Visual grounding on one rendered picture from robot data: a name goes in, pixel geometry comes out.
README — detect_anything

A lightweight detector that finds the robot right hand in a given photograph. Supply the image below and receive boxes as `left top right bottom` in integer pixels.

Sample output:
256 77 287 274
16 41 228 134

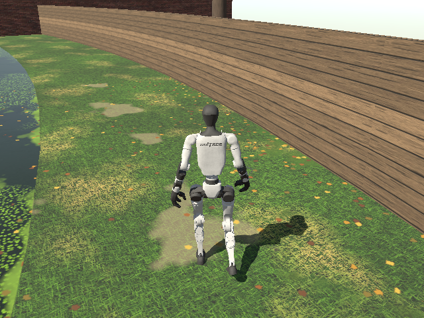
235 180 250 192

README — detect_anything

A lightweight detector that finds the right robot forearm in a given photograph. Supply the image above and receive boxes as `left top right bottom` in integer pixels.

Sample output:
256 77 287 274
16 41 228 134
237 159 249 182

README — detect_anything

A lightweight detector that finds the left robot forearm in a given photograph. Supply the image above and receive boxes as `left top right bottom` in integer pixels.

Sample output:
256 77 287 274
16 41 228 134
172 161 186 193

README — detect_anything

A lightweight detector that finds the robot torso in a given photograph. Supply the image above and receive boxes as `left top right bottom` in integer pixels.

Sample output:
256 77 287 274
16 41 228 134
196 130 227 199

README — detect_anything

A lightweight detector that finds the right robot upper arm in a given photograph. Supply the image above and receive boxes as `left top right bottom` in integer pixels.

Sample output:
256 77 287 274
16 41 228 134
225 133 244 168

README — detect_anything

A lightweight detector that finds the left robot upper arm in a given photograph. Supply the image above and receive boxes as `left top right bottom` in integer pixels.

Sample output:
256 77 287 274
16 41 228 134
180 134 197 171

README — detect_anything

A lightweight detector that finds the robot left hand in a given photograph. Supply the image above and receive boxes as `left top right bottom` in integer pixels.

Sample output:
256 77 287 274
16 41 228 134
170 190 186 208

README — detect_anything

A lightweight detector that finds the robot right shin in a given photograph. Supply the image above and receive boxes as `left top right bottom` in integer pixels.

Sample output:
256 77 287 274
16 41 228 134
225 221 235 267

